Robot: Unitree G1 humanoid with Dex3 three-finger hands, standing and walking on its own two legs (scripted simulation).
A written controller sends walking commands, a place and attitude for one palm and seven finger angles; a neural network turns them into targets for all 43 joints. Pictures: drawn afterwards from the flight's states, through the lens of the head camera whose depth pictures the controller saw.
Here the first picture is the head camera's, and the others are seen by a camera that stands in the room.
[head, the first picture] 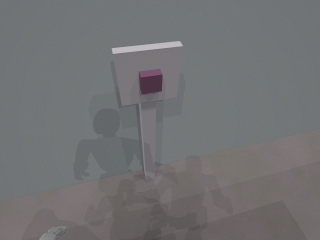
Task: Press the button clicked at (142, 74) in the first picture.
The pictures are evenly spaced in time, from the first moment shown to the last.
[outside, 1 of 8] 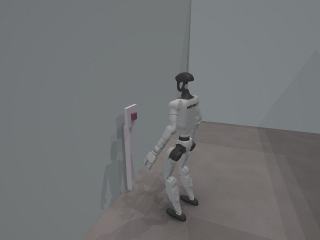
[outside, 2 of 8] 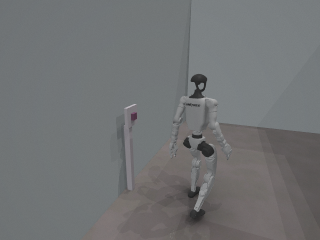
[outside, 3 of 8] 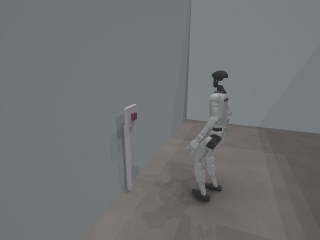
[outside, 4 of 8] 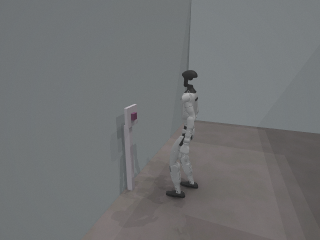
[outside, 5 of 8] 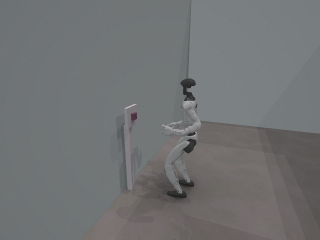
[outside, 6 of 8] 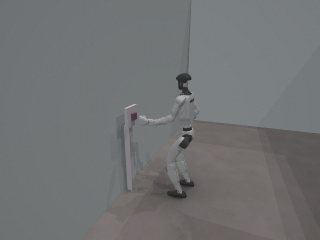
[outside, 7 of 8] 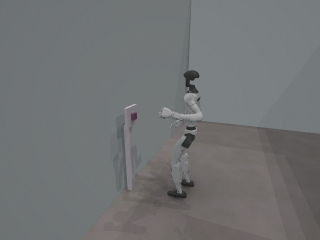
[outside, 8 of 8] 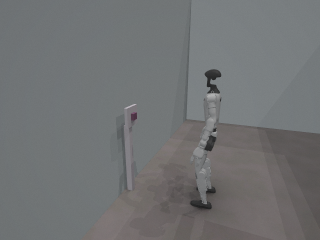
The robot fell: no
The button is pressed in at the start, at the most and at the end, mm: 0 13 0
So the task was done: yes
